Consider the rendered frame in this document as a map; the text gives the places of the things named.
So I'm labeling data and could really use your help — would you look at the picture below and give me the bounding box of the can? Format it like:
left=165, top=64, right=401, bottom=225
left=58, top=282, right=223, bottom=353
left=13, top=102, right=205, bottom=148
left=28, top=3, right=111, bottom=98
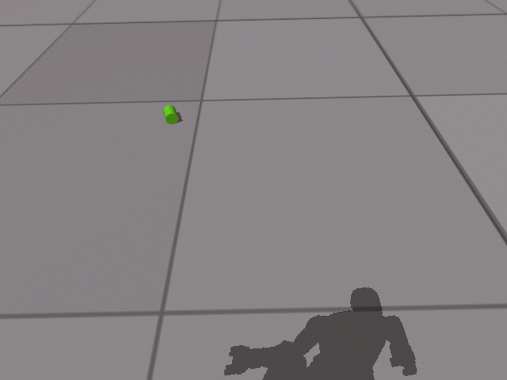
left=163, top=105, right=178, bottom=124

